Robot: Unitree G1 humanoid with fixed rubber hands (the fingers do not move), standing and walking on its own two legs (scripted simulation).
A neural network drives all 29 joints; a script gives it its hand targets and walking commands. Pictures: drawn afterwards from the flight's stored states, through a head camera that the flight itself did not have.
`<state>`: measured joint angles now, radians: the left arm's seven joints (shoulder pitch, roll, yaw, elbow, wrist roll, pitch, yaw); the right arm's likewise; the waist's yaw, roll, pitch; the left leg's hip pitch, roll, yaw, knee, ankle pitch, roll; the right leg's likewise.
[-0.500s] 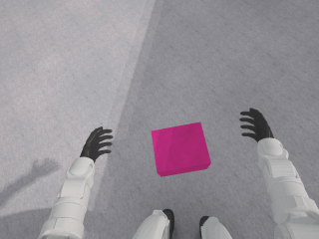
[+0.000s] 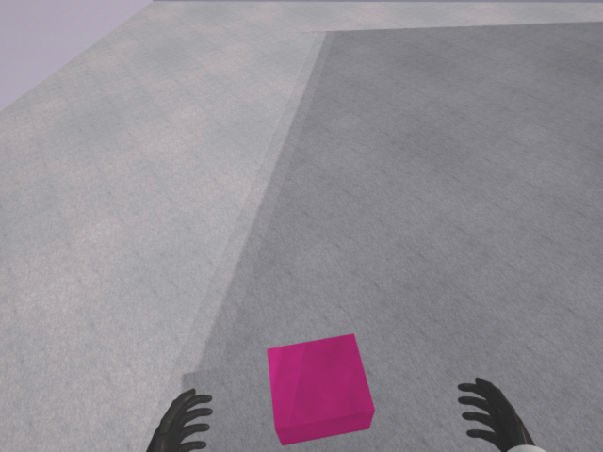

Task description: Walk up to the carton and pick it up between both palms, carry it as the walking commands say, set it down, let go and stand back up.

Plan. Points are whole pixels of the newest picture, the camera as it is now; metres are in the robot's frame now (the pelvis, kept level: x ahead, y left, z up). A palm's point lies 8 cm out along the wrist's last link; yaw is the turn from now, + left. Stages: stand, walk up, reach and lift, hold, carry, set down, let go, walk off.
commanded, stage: let go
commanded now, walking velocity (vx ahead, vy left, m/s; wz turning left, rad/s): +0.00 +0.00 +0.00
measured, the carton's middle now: (318, 389) +0.44 +0.03 -0.68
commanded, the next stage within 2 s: stand in 0.42 s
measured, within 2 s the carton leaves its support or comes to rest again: neither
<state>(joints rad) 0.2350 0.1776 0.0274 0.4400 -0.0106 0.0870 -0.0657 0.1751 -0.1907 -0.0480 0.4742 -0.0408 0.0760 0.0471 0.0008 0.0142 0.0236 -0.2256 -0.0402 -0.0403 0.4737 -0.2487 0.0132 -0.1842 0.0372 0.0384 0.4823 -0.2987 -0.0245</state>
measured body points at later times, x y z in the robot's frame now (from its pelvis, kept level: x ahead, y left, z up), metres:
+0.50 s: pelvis +0.01 +0.01 +0.00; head +0.00 +0.02 +0.45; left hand +0.19 +0.26 -0.08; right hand +0.17 -0.24 -0.08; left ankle +0.00 +0.11 -0.74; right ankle -0.03 -0.10 -0.74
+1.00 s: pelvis +0.01 +0.04 +0.00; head -0.03 +0.05 +0.45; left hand +0.12 +0.34 -0.11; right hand +0.15 -0.26 -0.08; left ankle +0.00 +0.11 -0.74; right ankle -0.03 -0.10 -0.74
